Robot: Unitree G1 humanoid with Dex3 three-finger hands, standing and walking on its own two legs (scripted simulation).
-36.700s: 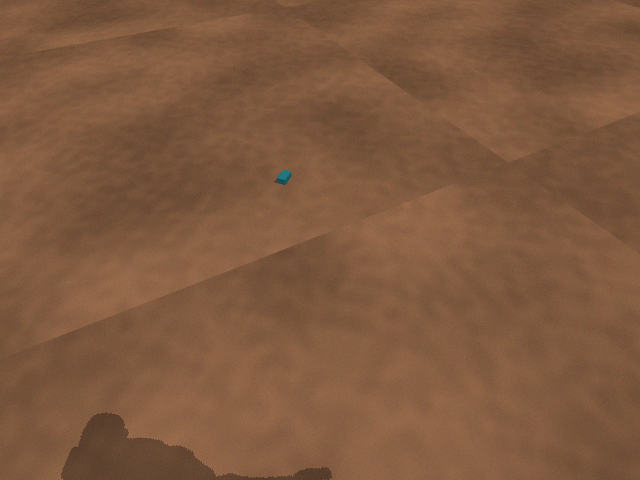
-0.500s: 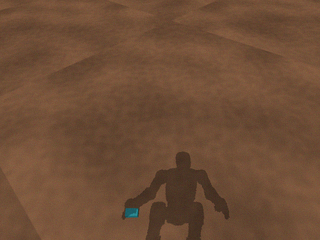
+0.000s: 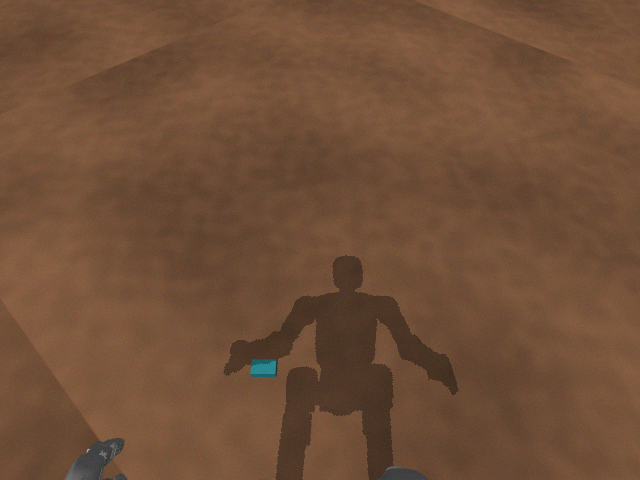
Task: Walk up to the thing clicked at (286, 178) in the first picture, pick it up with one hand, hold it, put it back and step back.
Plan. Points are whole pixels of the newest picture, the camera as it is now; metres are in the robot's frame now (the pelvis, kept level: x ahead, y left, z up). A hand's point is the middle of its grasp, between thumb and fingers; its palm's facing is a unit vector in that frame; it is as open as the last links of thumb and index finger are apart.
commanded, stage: step back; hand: left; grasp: from above
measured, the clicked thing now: (263, 368) +0.49 +0.17 -0.74
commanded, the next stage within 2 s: none
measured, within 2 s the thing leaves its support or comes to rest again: neither
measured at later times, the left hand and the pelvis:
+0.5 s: hand out of the picture +0.00 +0.25 -0.14, palm faces -0.11 -0.91 -0.40, open 7.4 cm; pelvis -0.11 +0.00 +0.00, yaw -6 degrees
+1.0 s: hand out of the picture -0.14 +0.29 -0.14, palm faces -0.04 -0.94 -0.35, open 7.4 cm; pelvis -0.26 +0.03 +0.02, yaw -4 degrees
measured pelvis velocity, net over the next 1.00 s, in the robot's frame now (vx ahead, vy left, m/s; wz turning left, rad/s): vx -0.26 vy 0.03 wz -0.06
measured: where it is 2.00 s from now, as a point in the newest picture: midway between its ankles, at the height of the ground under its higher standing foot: outside the picture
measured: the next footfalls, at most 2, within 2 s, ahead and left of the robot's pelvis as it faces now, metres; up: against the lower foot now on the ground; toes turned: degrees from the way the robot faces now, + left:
right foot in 0.40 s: -0.07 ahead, -0.12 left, +0.00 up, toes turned -2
left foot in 0.78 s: -0.16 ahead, +0.14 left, +0.00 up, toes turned -5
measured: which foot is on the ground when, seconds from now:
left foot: down 0.00-0.44, up 0.46-0.76, down 0.78-1.00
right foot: up 0.00-0.38, down 0.40-0.80, up 0.82-1.00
